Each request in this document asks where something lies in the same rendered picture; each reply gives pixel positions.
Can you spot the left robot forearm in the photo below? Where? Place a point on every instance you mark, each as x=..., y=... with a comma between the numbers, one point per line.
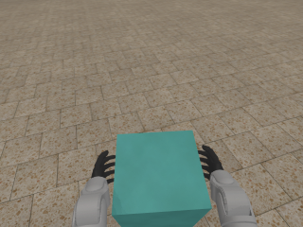
x=91, y=207

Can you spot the left robot hand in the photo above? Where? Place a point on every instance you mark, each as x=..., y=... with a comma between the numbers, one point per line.
x=100, y=166

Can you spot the carton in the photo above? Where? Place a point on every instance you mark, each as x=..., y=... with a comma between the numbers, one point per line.
x=159, y=180

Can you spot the right robot hand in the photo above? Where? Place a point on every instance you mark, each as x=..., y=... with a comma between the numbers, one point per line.
x=212, y=161

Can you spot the right robot forearm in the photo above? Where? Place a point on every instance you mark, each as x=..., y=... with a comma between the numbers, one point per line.
x=233, y=205

